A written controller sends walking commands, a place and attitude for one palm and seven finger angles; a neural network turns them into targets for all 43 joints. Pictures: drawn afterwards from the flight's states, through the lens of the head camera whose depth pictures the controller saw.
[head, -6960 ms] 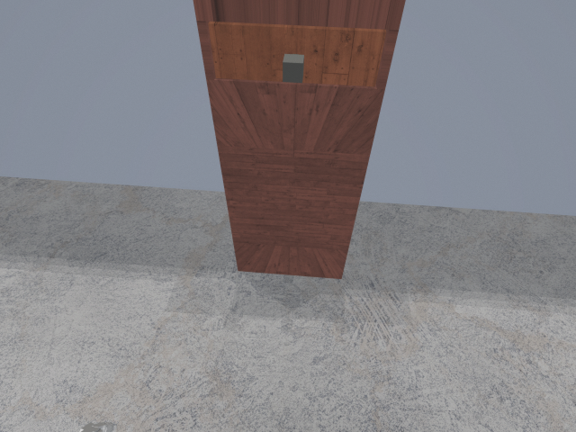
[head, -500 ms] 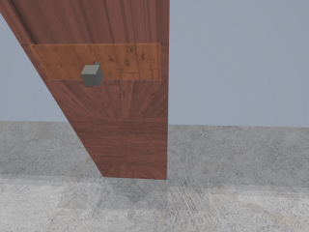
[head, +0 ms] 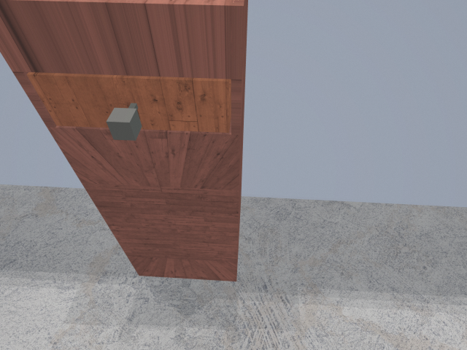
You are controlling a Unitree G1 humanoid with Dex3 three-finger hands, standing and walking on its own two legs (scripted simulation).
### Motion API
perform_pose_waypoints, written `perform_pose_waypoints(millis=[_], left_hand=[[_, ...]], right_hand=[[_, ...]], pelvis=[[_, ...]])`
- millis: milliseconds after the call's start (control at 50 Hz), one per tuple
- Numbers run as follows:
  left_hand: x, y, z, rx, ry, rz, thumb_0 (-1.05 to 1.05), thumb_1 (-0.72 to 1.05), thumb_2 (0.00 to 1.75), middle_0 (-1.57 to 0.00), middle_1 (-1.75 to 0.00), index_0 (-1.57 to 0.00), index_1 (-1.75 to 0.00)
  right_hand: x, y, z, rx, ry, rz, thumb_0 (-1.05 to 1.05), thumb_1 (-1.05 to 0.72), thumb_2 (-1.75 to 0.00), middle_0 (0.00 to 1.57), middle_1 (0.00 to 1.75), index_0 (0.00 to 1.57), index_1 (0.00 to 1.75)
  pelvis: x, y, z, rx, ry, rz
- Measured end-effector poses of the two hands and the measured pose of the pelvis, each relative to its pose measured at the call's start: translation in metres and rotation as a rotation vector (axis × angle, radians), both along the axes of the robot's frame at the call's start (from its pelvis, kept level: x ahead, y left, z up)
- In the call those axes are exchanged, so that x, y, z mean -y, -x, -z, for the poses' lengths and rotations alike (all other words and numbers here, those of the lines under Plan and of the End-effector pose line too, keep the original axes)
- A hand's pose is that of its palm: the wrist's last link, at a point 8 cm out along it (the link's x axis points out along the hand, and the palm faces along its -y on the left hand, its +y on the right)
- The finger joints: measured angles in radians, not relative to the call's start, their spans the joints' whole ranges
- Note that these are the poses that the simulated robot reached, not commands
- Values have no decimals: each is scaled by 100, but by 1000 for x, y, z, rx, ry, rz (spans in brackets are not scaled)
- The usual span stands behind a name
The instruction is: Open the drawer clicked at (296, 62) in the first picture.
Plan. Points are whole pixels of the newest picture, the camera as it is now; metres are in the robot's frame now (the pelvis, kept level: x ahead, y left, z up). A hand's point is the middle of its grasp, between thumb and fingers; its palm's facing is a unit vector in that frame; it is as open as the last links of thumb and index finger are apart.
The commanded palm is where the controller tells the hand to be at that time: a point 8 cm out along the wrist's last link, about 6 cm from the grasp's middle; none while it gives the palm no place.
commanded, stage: raise the hand with hooked fingers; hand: left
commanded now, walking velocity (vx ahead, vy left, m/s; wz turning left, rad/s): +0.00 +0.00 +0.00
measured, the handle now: (128, 117) +0.50 +0.24 +0.14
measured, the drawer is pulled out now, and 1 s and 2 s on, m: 0.00 0.00 0.00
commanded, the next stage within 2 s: move the hooked fingers above the handle in 2.00 s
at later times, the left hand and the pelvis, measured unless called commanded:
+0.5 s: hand (120, 344) +0.14 +0.19 -0.03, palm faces +0.01 -0.15 -0.99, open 8.6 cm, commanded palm +0.14 +0.22 +0.03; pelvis -0.04 +0.00 -0.03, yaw -1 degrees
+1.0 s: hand (73, 275) +0.20 +0.24 +0.08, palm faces +0.10 -0.09 -0.99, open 11.6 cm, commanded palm +0.18 +0.25 +0.15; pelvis -0.05 +0.02 +0.00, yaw +0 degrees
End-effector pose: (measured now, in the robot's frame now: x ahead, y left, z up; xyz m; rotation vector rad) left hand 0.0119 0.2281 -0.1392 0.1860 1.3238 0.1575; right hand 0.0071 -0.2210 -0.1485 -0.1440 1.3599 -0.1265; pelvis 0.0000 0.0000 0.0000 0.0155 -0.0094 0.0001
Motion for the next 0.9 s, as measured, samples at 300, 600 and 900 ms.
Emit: perform_pose_waypoints(millis=[300,600,900], left_hand=[[-5,-144,-163,799,-742,616,1,83,86,-21,-36,-21,-36],[7,-107,-177,852,-1133,920,0,47,72,-25,-57,-25,-57],[-1,-161,-254,947,-1101,990,0,13,57,-28,-79,-28,-79]], right_hand=[[18,-121,-28,610,44,-72,1,-91,-90,20,30,20,30],[-13,-198,-62,715,-12,-295,1,-90,-90,20,30,20,30],[-30,-134,-42,526,-67,-200,1,-90,-90,20,30,20,30]], pelvis=[[-6,21,16,-101,-25,6],[8,50,32,-83,-17,-17],[-10,46,8,-10,-6,0]])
